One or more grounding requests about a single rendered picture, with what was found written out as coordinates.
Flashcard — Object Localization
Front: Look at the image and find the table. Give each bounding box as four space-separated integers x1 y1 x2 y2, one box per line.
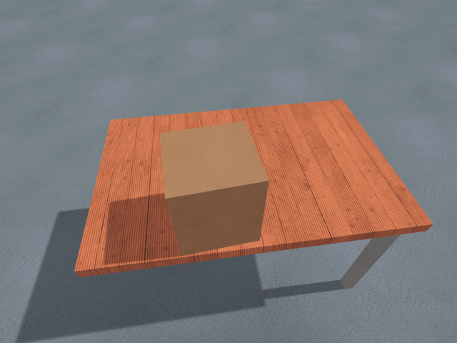
74 99 433 289

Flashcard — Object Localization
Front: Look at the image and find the carton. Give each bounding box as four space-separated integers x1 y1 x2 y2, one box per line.
160 121 269 256

